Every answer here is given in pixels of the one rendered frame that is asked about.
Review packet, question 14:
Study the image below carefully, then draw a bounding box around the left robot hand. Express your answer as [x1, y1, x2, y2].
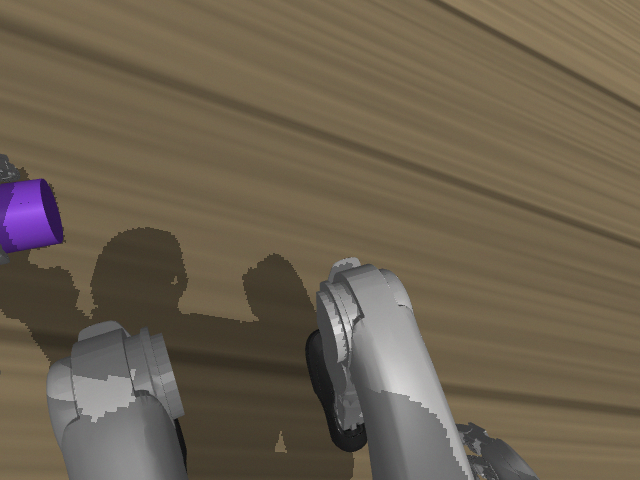
[0, 154, 20, 265]

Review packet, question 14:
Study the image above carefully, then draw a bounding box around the can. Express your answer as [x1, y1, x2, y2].
[0, 179, 63, 253]

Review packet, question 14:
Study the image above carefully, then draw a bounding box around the right robot foot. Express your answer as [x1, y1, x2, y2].
[305, 329, 367, 452]

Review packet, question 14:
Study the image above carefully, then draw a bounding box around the right robot hand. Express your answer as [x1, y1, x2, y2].
[456, 422, 540, 480]

